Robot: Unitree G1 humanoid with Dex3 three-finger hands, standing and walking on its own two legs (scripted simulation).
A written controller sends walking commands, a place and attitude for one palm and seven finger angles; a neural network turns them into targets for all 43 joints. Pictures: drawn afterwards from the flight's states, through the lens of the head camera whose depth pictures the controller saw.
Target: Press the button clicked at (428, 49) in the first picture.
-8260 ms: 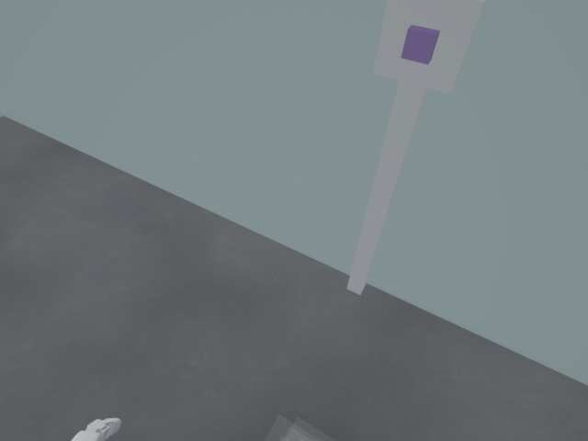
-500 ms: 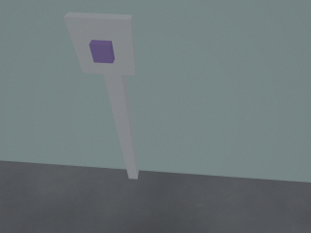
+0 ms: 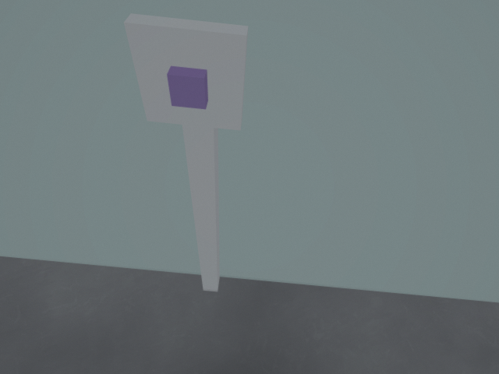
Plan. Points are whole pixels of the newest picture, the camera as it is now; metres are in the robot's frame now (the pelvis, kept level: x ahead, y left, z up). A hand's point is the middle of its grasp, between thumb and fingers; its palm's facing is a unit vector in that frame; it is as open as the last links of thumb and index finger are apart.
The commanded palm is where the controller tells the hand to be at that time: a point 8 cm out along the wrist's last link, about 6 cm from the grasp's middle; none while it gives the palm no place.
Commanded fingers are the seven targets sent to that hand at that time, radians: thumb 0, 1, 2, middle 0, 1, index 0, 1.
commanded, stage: come to a stop and stand still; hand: left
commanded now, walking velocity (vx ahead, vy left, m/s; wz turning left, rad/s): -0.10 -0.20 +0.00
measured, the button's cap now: (189, 87) +0.48 +0.14 +0.20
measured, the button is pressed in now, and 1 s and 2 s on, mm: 0 0 0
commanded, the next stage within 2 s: look again from close up in 0.72 s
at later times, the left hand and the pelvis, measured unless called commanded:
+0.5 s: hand out of the picture +0.11 +0.15 -0.17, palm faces -0.02 -0.98 -0.18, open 7.4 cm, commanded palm none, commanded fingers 0.00 0.90 0.90 -0.20 -0.30 -0.20 -0.30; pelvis +0.00 -0.02 -0.01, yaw +1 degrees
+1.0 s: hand out of the picture -0.03 +0.14 -0.17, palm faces +0.06 -0.98 -0.18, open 7.4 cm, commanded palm none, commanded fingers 0.00 0.90 0.90 -0.20 -0.30 -0.20 -0.30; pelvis +0.01 -0.02 +0.01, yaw +1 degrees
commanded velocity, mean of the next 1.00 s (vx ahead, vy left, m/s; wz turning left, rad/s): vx -0.01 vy -0.04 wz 0.00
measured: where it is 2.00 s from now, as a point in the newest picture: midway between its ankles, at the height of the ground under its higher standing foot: outside the picture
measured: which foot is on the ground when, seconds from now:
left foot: down 0.00-1.00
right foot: up 0.00-0.38, down 0.40-1.00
